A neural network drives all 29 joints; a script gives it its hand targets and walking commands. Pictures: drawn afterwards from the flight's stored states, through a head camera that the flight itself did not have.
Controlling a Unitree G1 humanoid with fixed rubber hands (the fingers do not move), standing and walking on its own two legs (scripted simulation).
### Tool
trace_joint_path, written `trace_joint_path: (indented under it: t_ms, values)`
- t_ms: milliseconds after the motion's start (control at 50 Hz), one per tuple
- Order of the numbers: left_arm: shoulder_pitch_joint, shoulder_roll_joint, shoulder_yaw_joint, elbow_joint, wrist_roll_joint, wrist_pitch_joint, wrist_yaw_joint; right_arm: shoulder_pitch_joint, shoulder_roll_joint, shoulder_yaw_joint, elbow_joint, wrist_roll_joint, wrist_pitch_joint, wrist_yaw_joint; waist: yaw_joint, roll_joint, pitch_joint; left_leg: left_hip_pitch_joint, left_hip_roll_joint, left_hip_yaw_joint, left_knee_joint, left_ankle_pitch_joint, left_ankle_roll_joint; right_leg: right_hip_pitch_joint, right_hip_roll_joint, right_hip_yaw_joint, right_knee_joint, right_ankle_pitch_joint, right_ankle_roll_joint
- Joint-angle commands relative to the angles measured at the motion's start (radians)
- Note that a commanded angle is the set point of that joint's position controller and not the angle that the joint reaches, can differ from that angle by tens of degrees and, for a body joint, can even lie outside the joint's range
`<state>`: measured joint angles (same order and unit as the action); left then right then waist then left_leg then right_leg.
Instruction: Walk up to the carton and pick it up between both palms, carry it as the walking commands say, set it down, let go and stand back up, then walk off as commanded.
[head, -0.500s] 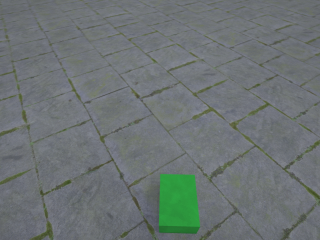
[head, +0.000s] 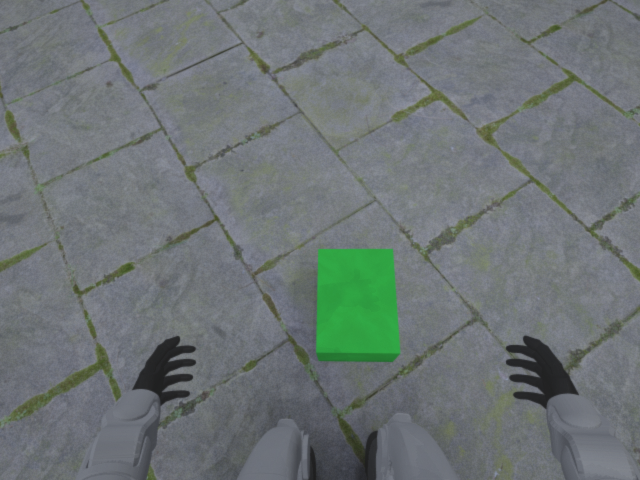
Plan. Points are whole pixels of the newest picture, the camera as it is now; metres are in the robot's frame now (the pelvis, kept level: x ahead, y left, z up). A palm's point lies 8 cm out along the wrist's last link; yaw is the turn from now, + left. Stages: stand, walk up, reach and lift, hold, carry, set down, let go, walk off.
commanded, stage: reach and lift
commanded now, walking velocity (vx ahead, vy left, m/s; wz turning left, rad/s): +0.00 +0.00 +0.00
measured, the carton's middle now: (355, 305) +0.51 -0.03 -0.65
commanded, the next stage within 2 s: none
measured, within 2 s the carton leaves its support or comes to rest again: neither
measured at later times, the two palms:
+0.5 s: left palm (212, 299) +0.36 +0.21 -0.13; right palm (514, 309) +0.36 -0.24 -0.13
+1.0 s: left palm (252, 246) +0.49 +0.18 -0.20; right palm (471, 239) +0.50 -0.21 -0.18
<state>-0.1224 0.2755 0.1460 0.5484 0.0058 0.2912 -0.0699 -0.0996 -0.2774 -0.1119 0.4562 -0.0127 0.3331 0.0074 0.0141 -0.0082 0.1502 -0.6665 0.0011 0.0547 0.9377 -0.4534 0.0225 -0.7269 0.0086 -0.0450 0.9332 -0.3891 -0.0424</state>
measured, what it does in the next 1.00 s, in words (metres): lowers itself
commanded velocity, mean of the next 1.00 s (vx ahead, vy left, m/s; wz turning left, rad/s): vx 0.00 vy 0.00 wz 0.00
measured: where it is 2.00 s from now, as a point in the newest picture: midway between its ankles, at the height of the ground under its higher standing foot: outside the picture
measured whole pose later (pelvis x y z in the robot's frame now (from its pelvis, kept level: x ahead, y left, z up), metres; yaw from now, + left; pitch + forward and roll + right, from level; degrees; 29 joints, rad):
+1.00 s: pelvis -0.06 -0.01 -0.05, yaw +2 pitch +30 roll +2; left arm -1.36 0.36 0.20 0.80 -0.12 0.25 0.08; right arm -1.41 -0.39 -0.24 0.83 0.08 0.24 -0.04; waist -0.03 -0.01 0.48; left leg -1.28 -0.01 0.05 1.10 -0.35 0.01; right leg -1.33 -0.01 -0.05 1.09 -0.29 -0.06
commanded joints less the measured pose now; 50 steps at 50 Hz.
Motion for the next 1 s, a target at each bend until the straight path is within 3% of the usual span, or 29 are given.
trace_joint_path:
  t_ms: [0,40,60,140,160,220,300,320,360,380,400,420,440,480,500,520,540,560,640,660,720,740,780,800,840,860,920,940,980]
  values:
    - [-0.141,0.207,0.08,-0.14,-0.015,-0.016,0.017,-0.162,-0.171,-0.056,-0.133,0.025,-0.017,-0.019,0.004,0.013,-0.69,0.002,-0.041,-0.057,-0.064,0.549,-0.012,0.421,0.014,0.107,-0.023,0.593,0.063]
    - [-0.17,0.175,0.056,-0.146,-0.037,0.0,0.021,-0.116,-0.163,-0.045,-0.025,0.038,0.003,-0.015,-0.03,0.065,-0.678,0.042,-0.036,-0.08,-0.058,0.514,-0.021,0.33,0.019,0.1,-0.03,0.479,0.05]
    - [-0.212,0.205,0.063,-0.135,-0.025,0.001,0.018,-0.187,-0.199,-0.081,-0.044,0.006,0.005,-0.024,-0.029,0.014,-0.737,0.021,-0.036,-0.058,-0.058,0.454,-0.019,0.353,0.014,0.089,-0.034,0.466,0.065]
    - [-0.338,0.155,0.043,-0.078,-0.045,0.026,0.036,-0.398,-0.208,-0.076,0.023,0.041,0.014,-0.016,-0.023,0.05,-0.708,-0.092,-0.037,-0.059,-0.054,0.321,-0.014,0.294,0.004,0.113,-0.034,0.346,0.042]
    - [-0.462,0.172,0.022,-0.102,-0.061,0.022,0.03,-0.48,-0.186,-0.054,-0.003,0.072,0.01,-0.008,-0.053,0.025,-0.654,-0.107,-0.021,-0.092,-0.073,0.251,-0.003,0.205,0.006,0.095,-0.039,0.275,0.049]
    - [-0.529,0.19,0.06,-0.043,-0.074,0.036,0.048,-0.619,-0.19,-0.071,-0.006,0.06,0.019,-0.024,-0.023,-0.042,-0.777,-0.155,-0.027,-0.053,-0.066,0.203,0.006,0.272,0.004,0.106,-0.041,0.237,0.062]
    - [-0.829,0.246,0.08,-0.049,-0.079,0.048,0.059,-0.875,-0.221,-0.078,0.032,0.08,0.04,-0.03,-0.03,0.016,-0.842,-0.218,-0.011,-0.044,-0.051,0.109,0.005,0.245,-0.005,0.118,-0.032,0.143,0.052]
    - [-0.783,0.21,0.074,-0.006,-0.086,0.053,0.067,-0.857,-0.183,-0.045,0.042,0.106,0.046,-0.025,0.002,0.024,-0.875,-0.209,-0.014,-0.043,-0.063,0.123,0.008,0.255,-0.007,0.118,-0.03,0.151,0.049]
    - [-0.86,0.168,0.038,-0.003,-0.122,0.057,0.078,-0.902,-0.234,-0.106,0.097,0.053,0.038,-0.028,-0.084,-0.017,-0.905,-0.179,-0.014,-0.064,-0.073,0.135,0.001,0.223,0.012,0.085,-0.02,0.184,0.044]
    - [-0.881,0.203,0.085,0.04,-0.085,0.054,0.085,-0.959,-0.257,-0.112,0.122,0.05,0.036,-0.027,-0.029,0.011,-0.864,-0.197,-0.017,-0.045,-0.072,0.09,-0.002,0.179,0.011,0.084,-0.03,0.117,0.037]
    - [-0.921,0.198,0.072,0.129,-0.088,0.055,0.092,-1.001,-0.207,-0.068,0.198,0.063,0.04,-0.02,-0.029,-0.039,-0.856,-0.25,-0.014,-0.036,-0.058,0.093,-0.001,0.129,0.011,0.069,-0.017,0.116,0.058]
    - [-0.927,0.189,0.087,0.114,-0.084,0.05,0.095,-1.006,-0.22,-0.082,0.166,0.081,0.039,-0.019,-0.01,0.007,-0.892,-0.258,-0.016,-0.039,-0.044,0.096,-0.008,0.175,0.006,0.103,-0.024,0.124,0.05]
    - [-0.98,0.198,0.081,0.132,-0.09,0.043,0.089,-1.036,-0.233,-0.087,0.177,0.073,0.031,-0.024,-0.036,-0.033,-0.951,-0.308,-0.021,-0.025,-0.021,0.081,-0.003,0.25,0.0,0.128,-0.025,0.121,0.054]
    - [-1.152,0.214,0.072,0.088,-0.107,0.033,0.103,-1.174,-0.233,-0.089,0.191,0.099,0.025,-0.03,-0.03,0.027,-1.048,-0.269,-0.027,-0.037,-0.044,0.073,-0.012,0.217,0.003,0.112,-0.01,0.107,0.058]
    - [-1.112,0.211,0.08,0.134,-0.093,0.027,0.114,-1.176,-0.243,-0.072,0.21,0.083,0.02,-0.037,-0.005,0.024,-1.055,-0.284,-0.036,-0.03,-0.045,0.082,-0.012,0.204,0.005,0.096,0.0,0.123,0.057]
    - [-1.134,0.216,0.078,0.143,-0.128,0.012,0.127,-1.229,-0.28,-0.1,0.194,0.058,-0.007,-0.032,-0.068,-0.116,-1.106,-0.265,-0.032,-0.041,-0.035,0.131,0.001,0.195,0.021,0.066,0.006,0.185,0.057]
    - [-1.21,0.198,0.051,0.091,-0.127,0.012,0.139,-1.282,-0.313,-0.107,0.173,0.083,-0.018,-0.027,-0.06,-0.043,-1.215,-0.21,-0.033,-0.053,-0.033,0.129,-0.014,0.165,0.024,0.054,0.029,0.197,0.051]
    - [-1.167,0.233,0.1,0.154,-0.1,0.005,0.148,-1.248,-0.261,-0.076,0.2,0.1,-0.019,-0.032,-0.007,-0.034,-1.239,-0.233,-0.035,-0.042,-0.028,0.162,-0.011,0.213,0.01,0.087,0.026,0.221,0.06]
    - [-1.251,0.227,0.097,0.18,-0.115,-0.004,0.162,-1.338,-0.277,-0.073,0.286,0.087,-0.036,-0.042,0.0,-0.034,-1.209,-0.282,-0.05,-0.048,-0.005,0.187,-0.025,0.14,0.016,0.075,0.055,0.261,0.055]
    - [-1.401,0.246,0.093,0.064,-0.112,-0.033,0.158,-1.395,-0.283,-0.105,0.255,0.105,-0.054,-0.046,-0.019,-0.005,-1.295,-0.253,-0.052,-0.05,0.02,0.235,-0.024,0.156,0.019,0.09,0.069,0.319,0.05]
    - [-1.297,0.176,0.072,0.268,-0.137,-0.046,0.152,-1.442,-0.26,-0.086,0.312,0.105,-0.087,-0.035,-0.018,-0.054,-1.223,-0.37,-0.052,-0.052,0.009,0.273,-0.02,0.148,0.022,0.077,0.094,0.441,0.049]
    - [-1.375,0.181,0.081,0.159,-0.113,-0.063,0.154,-1.458,-0.274,-0.117,0.265,0.11,-0.103,-0.03,-0.042,-0.031,-1.355,-0.316,-0.066,-0.045,0.038,0.332,-0.018,0.15,0.03,0.076,0.103,0.491,0.049]
    - [-1.357,0.208,0.114,0.159,-0.082,-0.087,0.158,-1.426,-0.233,-0.106,0.294,0.136,-0.122,-0.029,0.021,-0.019,-1.441,-0.297,-0.078,-0.047,0.054,0.433,-0.016,0.184,0.036,0.098,0.12,0.601,0.052]
    - [-1.323,0.203,0.134,0.191,-0.09,-0.101,0.152,-1.432,-0.232,-0.113,0.299,0.11,-0.137,-0.036,0.012,-0.046,-1.447,-0.411,-0.08,-0.033,0.083,0.469,-0.014,0.264,0.027,0.122,0.15,0.739,0.044]
    - [-1.477,0.221,0.106,0.079,-0.109,-0.107,0.149,-1.579,-0.264,-0.115,0.201,0.112,-0.142,-0.046,-0.013,-0.067,-1.624,-0.429,-0.091,-0.031,0.079,0.435,-0.009,0.391,0.028,0.135,0.159,0.745,0.049]
    - [-1.39,0.186,0.092,0.185,-0.118,-0.094,0.142,-1.504,-0.24,-0.101,0.284,0.09,-0.137,-0.051,-0.048,-0.107,-1.535,-0.494,-0.088,-0.041,0.075,0.425,-0.009,0.432,0.013,0.154,0.156,0.793,0.051]
    - [-1.46,0.245,0.107,0.116,-0.111,-0.081,0.143,-1.573,-0.268,-0.148,0.175,0.102,-0.114,-0.055,-0.014,-0.056,-1.767,-0.332,-0.1,-0.034,0.088,0.44,-0.006,0.515,0.028,0.131,0.19,0.775,0.052]
    - [-1.486,0.218,0.081,0.158,-0.139,-0.072,0.147,-1.585,-0.284,-0.156,0.247,0.088,-0.111,-0.055,-0.038,-0.044,-1.67,-0.371,-0.094,-0.047,0.088,0.429,-0.015,0.436,0.03,0.116,0.202,0.753,0.046]
    - [-1.519,0.17,0.027,0.003,-0.132,-0.068,0.166,-1.487,-0.288,-0.187,0.253,0.086,-0.113,-0.042,-0.084,0.07,-1.791,-0.087,-0.091,-0.068,0.137,0.625,-0.039,0.303,0.057,0.08,0.207,0.789,0.026]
